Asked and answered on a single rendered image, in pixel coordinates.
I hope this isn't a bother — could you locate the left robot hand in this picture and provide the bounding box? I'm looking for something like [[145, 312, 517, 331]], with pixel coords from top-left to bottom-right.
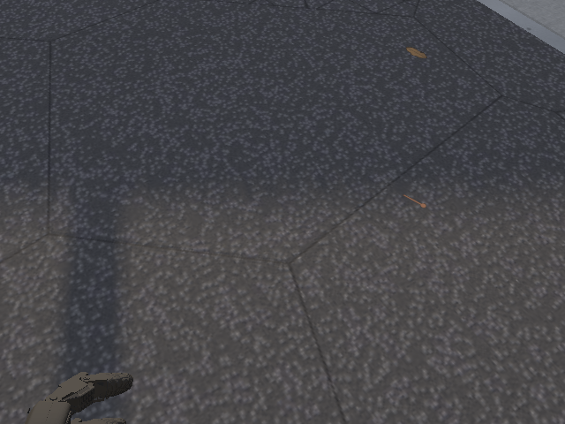
[[25, 372, 133, 424]]

